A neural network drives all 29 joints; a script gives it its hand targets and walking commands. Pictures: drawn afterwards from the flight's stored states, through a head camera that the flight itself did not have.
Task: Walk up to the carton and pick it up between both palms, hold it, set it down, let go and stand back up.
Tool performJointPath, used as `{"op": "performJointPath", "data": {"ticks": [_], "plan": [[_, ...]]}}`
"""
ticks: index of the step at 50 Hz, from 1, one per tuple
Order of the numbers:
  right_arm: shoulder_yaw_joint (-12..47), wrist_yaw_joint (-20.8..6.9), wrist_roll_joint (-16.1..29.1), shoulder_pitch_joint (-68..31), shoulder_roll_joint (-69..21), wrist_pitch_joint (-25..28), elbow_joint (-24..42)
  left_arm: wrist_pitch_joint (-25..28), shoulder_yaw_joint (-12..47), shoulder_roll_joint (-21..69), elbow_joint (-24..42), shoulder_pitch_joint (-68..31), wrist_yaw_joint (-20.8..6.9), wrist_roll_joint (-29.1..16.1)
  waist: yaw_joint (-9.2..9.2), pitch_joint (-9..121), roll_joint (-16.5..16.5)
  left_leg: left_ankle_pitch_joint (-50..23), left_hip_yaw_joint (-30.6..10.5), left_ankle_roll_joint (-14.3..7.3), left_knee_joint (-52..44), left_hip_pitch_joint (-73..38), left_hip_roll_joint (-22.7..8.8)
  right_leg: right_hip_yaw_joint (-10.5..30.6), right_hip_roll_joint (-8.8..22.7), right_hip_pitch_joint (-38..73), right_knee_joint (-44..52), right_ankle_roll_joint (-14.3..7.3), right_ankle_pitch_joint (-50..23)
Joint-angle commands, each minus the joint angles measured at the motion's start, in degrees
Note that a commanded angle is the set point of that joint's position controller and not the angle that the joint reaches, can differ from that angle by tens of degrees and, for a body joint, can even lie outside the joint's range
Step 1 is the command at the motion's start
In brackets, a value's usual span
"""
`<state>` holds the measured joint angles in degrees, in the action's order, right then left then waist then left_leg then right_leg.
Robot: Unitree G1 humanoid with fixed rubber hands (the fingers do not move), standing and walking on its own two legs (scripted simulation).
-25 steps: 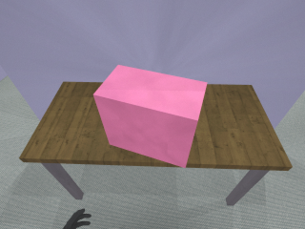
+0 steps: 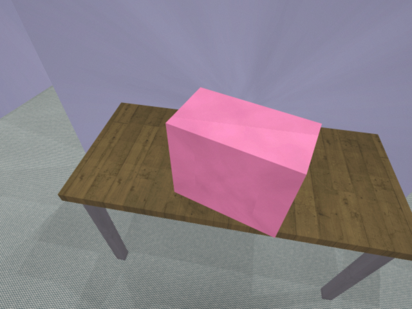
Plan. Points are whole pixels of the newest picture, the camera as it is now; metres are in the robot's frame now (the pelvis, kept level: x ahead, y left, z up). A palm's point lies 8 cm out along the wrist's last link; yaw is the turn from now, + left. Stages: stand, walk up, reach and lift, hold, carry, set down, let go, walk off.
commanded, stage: walk up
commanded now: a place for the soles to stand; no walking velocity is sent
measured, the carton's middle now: (237, 162) +0.49 -0.05 -0.04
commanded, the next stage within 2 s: stand in 1.84 s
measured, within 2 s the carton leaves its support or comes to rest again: neither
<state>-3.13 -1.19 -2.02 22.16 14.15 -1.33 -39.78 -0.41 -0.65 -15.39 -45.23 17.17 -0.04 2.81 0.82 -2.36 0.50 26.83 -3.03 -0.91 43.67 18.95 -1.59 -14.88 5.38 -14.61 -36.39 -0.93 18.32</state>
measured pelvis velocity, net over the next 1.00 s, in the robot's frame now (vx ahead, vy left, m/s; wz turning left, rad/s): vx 0.10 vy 0.04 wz -0.21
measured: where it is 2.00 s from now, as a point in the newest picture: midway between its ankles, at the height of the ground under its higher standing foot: outside the picture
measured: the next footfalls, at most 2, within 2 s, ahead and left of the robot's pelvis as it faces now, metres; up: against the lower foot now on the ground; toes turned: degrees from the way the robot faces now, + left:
right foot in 1.12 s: +0.14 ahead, -0.09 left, +0.00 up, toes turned -10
left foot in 1.34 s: +0.17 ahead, +0.17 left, +0.00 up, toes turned -12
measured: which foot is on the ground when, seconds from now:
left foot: down 0.00-1.00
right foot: down 0.00-1.00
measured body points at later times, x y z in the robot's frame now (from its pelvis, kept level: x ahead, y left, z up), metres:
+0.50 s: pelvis +0.08 +0.02 +0.00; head +0.08 +0.01 +0.45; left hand +0.16 +0.26 -0.12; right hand +0.14 -0.24 -0.12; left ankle +0.05 +0.12 -0.72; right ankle +0.08 -0.11 -0.72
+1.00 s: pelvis +0.10 +0.04 -0.01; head +0.12 +0.03 +0.43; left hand +0.25 +0.27 -0.12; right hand +0.15 -0.24 -0.13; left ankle +0.05 +0.13 -0.72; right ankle +0.08 -0.11 -0.72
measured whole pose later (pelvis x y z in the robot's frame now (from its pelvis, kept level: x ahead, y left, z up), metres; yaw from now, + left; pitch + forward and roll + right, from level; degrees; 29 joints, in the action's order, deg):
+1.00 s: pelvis +0.10 +0.04 -0.01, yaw -12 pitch -1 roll +0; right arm -0.5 -0.8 -1.4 14.5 17.0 -3.2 -39.1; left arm -0.8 -1.0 -14.4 -38.0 17.0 1.3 1.0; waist 0.0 -4.5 1.3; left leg 30.4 6.5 -2.6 42.7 11.4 -0.1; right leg 7.8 -2.0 -20.3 -45.1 2.1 23.5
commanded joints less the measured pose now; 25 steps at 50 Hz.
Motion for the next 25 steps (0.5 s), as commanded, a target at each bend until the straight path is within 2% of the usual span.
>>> {"op": "performJointPath", "data": {"ticks": [1,2,3,4,5,6,7,8,9,10,11,12,13,14,15,16,17,18,19,20,21,22,23,24,25], "plan": [[-3.5,-0.34,0.3,6.53,6.02,2.87,4.24,1.05,-3.2,-12.29,4.13,-3.71,0.31,-0.02,-4.15,-3.21,-5.99,-5.07,1.97,-1.53,-9.6,-8.62,-0.2,13.04,14.19,-12.7,18.45,-6.35,24.08],[-4.59,-0.32,0.15,9.97,8.82,3.41,2.89,0.66,-2.3,-8.95,4.75,-3.07,0.01,-0.57,-5.61,-1.34,1.0,-1.18,-4.27,-2.77,-15.79,-14.06,-0.78,6.96,8.11,-18.05,9.29,-2.58,26.19],[-5.52,0.27,0.38,11.21,13.88,3.62,2.02,0.41,-0.99,-4.06,6.58,-3.25,-0.42,-1.93,-6.62,-2.84,12.85,14.86,-23.6,-7.2,-29.25,-10.4,-9.17,1.71,-1.79,-19.91,-9.54,1.43,20.33],[-5.59,1.19,0.11,9.81,15.15,3.2,1.99,0.09,-1.51,-5.01,7.56,-2.45,-0.35,-2.15,-6.22,-5.17,11.93,12.02,-32.74,-12.14,-32.2,-7.4,-14.82,10.96,-3.59,-21.55,-16.71,1.22,19.74],[-5.0,1.88,-0.31,6.98,13.97,2.87,2.3,-0.03,-1.93,-6.03,7.24,-0.56,-0.3,-2.13,-4.74,-5.38,8.83,5.17,-30.47,-15.13,-29.84,-8.25,-16.57,14.49,-2.21,-22.7,-21.45,0.94,17.21],[-4.52,2.25,-0.87,6.31,13.36,2.93,2.81,0.04,-2.07,-6.08,6.99,1.35,-0.35,-1.76,-4.41,-4.32,8.75,3.25,-28.65,-16.3,-28.63,-10.18,-17.7,16.0,-1.82,-24.2,-24.88,1.0,15.49],[-3.97,2.53,-1.04,3.81,13.04,2.75,3.26,0.3,-2.48,-6.51,7.09,2.06,-0.09,-1.67,-3.61,-4.16,8.59,2.11,-26.06,-16.98,-28.12,-8.48,-17.99,17.81,-0.69,-23.57,-24.44,1.19,13.77],[-3.19,2.56,-1.23,1.44,11.8,2.63,3.75,0.68,-2.71,-6.81,7.27,3.11,0.03,-1.41,-2.94,-4.61,8.56,-1.66,-23.25,-16.76,-27.37,-7.32,-18.19,18.89,0.21,-21.71,-21.0,1.32,13.58],[-2.56,2.44,-1.15,0.11,10.85,2.62,3.62,1.03,-2.93,-6.61,7.71,3.14,-0.01,-1.42,-2.66,-6.01,7.36,-9.13,-18.85,-15.88,-25.87,-4.48,-17.06,18.39,0.16,-18.21,-16.78,1.66,12.35],[-2.31,2.16,-1.28,-0.56,10.8,2.61,3.66,1.29,-2.84,-5.89,7.5,4.28,-0.07,-1.28,-2.13,-4.77,7.85,-15.27,-15.13,-14.6,-24.09,-3.35,-15.89,16.5,-0.8,-13.59,-11.61,1.81,10.91],[-2.09,1.96,-1.15,-1.99,10.98,2.42,3.77,1.62,-2.82,-5.08,7.37,6.69,-0.08,-1.23,-0.58,-3.64,7.59,-19.14,-11.08,-12.81,-21.2,-0.31,-14.49,14.89,-1.58,-6.84,-5.59,1.41,6.91],[-1.63,1.74,-0.51,-4.36,11.32,1.97,3.68,2.05,-2.9,-4.66,6.57,10.71,-0.01,-1.34,1.71,-1.15,6.72,-19.7,-6.23,-10.05,-17.37,3.7,-11.88,12.83,-3.37,2.29,1.31,0.83,-1.88],[-0.75,1.41,0.65,-5.21,10.7,1.66,3.4,2.41,-3.35,-5.6,6.49,12.59,0.18,-1.12,2.89,-1.41,5.01,-18.03,-3.25,-6.66,-14.09,8.86,-9.16,13.74,-4.86,9.44,6.96,0.31,-9.83],[0.52,0.97,1.27,-3.52,7.95,1.58,4.06,2.8,-4.31,-8.98,6.67,13.64,0.63,-0.3,3.21,0.75,-2.16,-10.71,1.06,-2.87,-5.93,13.63,-5.2,25.32,1.38,13.92,11.75,-2.04,-5.97],[1.02,1.15,1.24,-0.86,5.92,0.94,4.51,2.7,-5.11,-14.03,8.12,11.95,0.86,-1.09,0.7,0.49,-10.28,0.27,4.86,1.01,3.13,9.67,0.64,43.84,12.74,5.49,18.52,-8.41,0.05],[0.47,1.71,0.69,-0.12,7.31,-0.01,3.46,2.02,-5.54,-14.03,8.14,9.25,1.14,-1.66,0.29,-1.6,-9.52,5.89,2.74,1.1,5.79,6.93,-0.28,46.5,15.21,0.91,19.01,-13.43,3.18],[0.28,1.82,0.5,-1.36,8.09,-0.19,3.2,1.77,-4.61,-12.38,8.83,8.03,1.27,-1.93,0.56,-2.87,-9.01,5.68,2.12,1.21,5.55,7.73,-0.94,45.34,14.41,-0.17,18.84,-13.97,1.72],[0.38,1.76,0.74,-1.82,7.79,0.12,3.22,1.56,-3.92,-11.72,9.18,6.49,1.43,-1.48,0.21,-4.12,-8.41,2.85,2.08,1.13,2.35,7.28,-1.7,42.26,12.95,-0.9,17.82,-13.1,-1.86],[0.17,1.69,0.48,-0.23,7.69,0.81,2.43,1.29,-3.48,-11.81,9.51,4.03,1.46,-1.38,-1.56,-2.79,-8.89,-2.81,1.57,0.61,-4.8,2.54,-2.92,37.85,10.89,-3.03,15.66,-10.62,-4.53],[-0.15,1.56,0.07,2.08,8.66,1.85,1.92,1.09,-2.65,-11.25,10.16,2.02,1.06,-1.83,-3.71,-0.82,-6.69,-12.12,-0.34,-0.08,-15.18,-6.73,-4.19,31.42,7.32,-8.16,11.95,-6.69,-7.76],[-0.83,1.35,0.06,1.59,11.43,2.51,2.11,1.18,-1.87,-7.9,10.8,2.88,0.55,-2.37,-2.91,1.1,-0.05,-12.68,-7.88,-1.84,-21.2,-9.62,-7.23,24.25,0.52,-10.2,6.55,-2.42,-6.28],[-1.09,1.27,1.32,-1.62,13.28,2.68,1.78,1.22,-1.32,-4.93,10.62,3.71,0.48,-2.58,-0.7,-0.56,3.63,-13.91,-11.99,-4.45,-23.57,-4.8,-10.81,18.09,-5.12,-5.97,1.43,0.58,-5.51],[-0.76,1.13,1.7,-2.81,12.59,2.6,1.7,1.22,-1.4,-4.94,10.25,4.22,0.79,-1.9,-0.34,-0.54,1.59,-18.86,-9.96,-5.78,-22.42,-4.23,-11.96,17.3,-4.81,-2.88,1.78,1.0,-5.96],[-0.12,1.14,1.74,-3.81,11.75,2.55,2.13,1.45,-1.49,-5.25,9.84,4.49,0.86,-1.9,-0.03,-0.18,0.69,-24.71,-6.68,-5.27,-20.23,-5.6,-10.52,18.16,-4.04,-1.74,3.1,0.51,-10.47],[0.3,1.24,1.73,-3.98,11.17,2.31,2.43,1.74,-1.72,-6.04,9.61,4.76,0.79,-2.18,-0.43,0.85,-0.27,-26.46,-3.64,-4.34,-18.75,-6.29,-8.45,19.17,-3.57,-0.68,3.58,-0.16,-14.43]]}}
